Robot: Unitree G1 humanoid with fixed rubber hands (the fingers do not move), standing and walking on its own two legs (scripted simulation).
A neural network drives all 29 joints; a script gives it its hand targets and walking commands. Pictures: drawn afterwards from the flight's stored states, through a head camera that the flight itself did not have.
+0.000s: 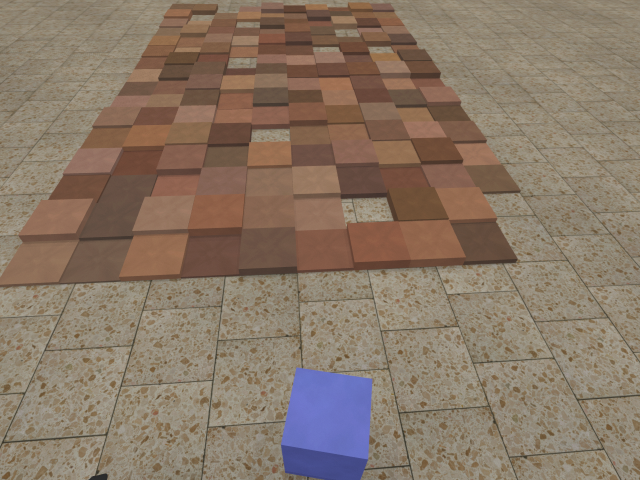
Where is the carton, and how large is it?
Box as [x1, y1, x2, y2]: [281, 367, 371, 479]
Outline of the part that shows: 296,367 281,442 285,472 323,479 360,479 367,460 371,379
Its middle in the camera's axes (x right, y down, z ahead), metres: +0.02 +0.52 +1.07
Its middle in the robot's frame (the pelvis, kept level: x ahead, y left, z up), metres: +0.43 -0.02 -0.66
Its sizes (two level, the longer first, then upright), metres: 0.210 0.200 0.250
